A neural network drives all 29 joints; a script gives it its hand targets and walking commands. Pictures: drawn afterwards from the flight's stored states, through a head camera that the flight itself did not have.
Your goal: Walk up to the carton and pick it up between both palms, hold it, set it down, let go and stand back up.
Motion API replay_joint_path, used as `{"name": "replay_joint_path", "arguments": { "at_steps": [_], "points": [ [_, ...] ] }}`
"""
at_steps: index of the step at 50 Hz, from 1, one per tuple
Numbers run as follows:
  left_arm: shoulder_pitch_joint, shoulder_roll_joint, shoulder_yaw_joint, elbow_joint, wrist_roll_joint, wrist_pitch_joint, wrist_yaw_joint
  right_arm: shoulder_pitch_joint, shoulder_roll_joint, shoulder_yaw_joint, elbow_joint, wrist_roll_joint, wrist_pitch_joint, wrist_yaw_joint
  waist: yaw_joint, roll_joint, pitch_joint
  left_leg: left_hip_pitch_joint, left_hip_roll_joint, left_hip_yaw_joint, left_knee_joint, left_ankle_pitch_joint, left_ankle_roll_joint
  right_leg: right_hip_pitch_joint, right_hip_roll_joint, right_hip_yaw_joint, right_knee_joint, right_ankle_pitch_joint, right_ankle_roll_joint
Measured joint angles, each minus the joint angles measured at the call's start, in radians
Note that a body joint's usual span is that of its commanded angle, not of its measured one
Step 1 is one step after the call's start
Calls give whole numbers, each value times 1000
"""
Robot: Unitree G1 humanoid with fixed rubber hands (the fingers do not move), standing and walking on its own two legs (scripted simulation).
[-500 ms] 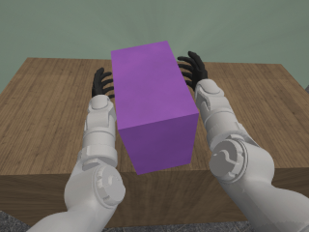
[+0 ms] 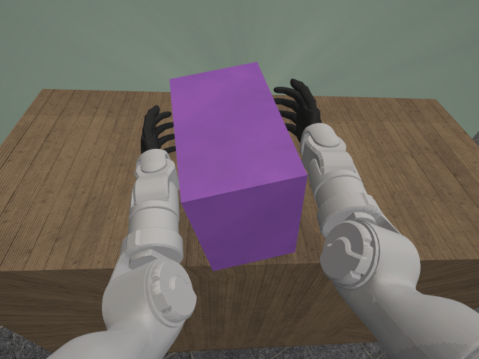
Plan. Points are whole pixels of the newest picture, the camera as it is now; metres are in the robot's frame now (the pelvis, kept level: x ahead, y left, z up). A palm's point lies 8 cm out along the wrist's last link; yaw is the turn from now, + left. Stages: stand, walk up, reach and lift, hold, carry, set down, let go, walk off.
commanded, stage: set down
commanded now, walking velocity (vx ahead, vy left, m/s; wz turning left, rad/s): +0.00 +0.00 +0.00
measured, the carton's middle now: (234, 168) +0.43 +0.04 +0.08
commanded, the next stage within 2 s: none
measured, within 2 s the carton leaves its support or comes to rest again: rests again in 0.48 s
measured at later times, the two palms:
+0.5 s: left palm (117, 146) +0.40 +0.24 +0.15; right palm (322, 131) +0.44 -0.10 +0.17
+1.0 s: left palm (139, 188) +0.36 +0.20 +0.09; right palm (339, 174) +0.40 -0.14 +0.12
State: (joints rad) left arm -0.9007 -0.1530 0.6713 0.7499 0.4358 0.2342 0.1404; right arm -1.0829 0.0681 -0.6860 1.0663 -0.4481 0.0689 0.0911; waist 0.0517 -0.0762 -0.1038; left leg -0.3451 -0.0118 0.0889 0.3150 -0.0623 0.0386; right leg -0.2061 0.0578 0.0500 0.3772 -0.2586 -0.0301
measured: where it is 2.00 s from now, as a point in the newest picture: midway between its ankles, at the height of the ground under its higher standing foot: outside the picture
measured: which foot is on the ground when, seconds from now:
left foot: down 0.00-1.00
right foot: down 0.00-1.00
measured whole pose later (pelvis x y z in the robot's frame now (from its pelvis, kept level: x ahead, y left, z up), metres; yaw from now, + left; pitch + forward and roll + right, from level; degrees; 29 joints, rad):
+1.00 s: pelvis -0.01 -0.01 +0.00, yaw -1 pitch +4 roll -1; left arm -0.61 0.04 0.27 0.66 0.16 0.16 0.23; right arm -0.81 -0.16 -0.05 1.08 0.17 0.03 0.03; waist 0.05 -0.08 -0.10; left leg -0.37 0.03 0.09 0.38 -0.08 0.03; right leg -0.21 0.09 0.05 0.38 -0.24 -0.05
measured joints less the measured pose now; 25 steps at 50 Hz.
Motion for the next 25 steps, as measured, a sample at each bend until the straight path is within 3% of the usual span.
{"name": "replay_joint_path", "arguments": {
  "at_steps": [11, 17, 21, 25],
  "points": [
    [15, -1, 0, -16, 0, 1, -3, 7, 0, 14, -11, 6, 12, 12, 0, 0, 0, 0, 0, 0, 0, 0, 0, 0, 0, 0, 0, 0, 0],
    [46, 109, -23, -17, 0, -4, 30, 26, -58, 152, 33, 139, 45, -3, 0, 0, 3, 0, 2, 0, 2, 0, 0, 0, 2, 0, 0, 1, -3],
    [62, 222, -149, -7, -104, -31, 65, 29, -107, 239, 55, 253, 48, -40, 0, 0, 4, -8, 9, 0, 20, -7, 0, 0, 8, 0, 0, 3, -9],
    [44, 274, -296, 75, -238, -58, 67, 29, -151, 319, 76, 360, 47, -57, 0, 0, 4, -20, 16, 0, 46, -20, 0, 0, 14, 0, 0, 5, -10]
  ]
}}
